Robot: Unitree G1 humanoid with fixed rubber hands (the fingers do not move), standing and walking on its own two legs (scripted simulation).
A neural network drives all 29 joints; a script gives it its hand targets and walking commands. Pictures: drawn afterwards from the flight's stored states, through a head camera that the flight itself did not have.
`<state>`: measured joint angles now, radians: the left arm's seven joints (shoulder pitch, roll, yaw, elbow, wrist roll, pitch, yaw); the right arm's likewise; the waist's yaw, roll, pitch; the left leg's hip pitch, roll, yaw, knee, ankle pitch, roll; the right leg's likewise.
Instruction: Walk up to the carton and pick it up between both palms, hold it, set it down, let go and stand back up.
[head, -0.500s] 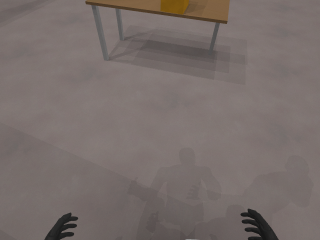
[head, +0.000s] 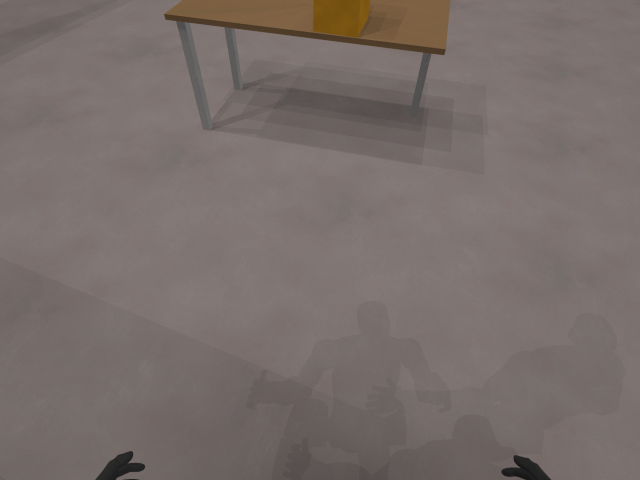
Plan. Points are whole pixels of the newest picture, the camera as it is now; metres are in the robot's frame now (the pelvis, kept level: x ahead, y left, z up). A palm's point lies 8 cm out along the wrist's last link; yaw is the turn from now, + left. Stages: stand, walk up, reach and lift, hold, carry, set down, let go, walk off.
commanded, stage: stand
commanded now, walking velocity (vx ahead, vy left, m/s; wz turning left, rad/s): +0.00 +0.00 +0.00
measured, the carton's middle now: out of the picture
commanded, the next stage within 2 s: walk up in 1.50 s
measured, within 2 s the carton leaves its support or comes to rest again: neither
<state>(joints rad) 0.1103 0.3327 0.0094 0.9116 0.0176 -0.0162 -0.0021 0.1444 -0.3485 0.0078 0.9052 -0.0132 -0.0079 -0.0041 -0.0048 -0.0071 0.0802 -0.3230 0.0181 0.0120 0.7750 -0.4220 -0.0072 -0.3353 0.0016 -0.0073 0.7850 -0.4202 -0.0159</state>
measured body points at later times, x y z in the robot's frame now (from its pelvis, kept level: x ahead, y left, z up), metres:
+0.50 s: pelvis +0.00 +0.00 +0.03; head +0.02 +0.00 +0.48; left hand +0.10 +0.29 -0.10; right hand +0.10 -0.30 -0.10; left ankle +0.00 +0.13 -0.71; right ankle +0.00 -0.11 -0.71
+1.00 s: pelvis +0.00 -0.01 +0.04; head +0.02 -0.01 +0.49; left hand +0.10 +0.28 -0.10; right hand +0.09 -0.30 -0.09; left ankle +0.00 +0.13 -0.71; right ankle +0.00 -0.11 -0.71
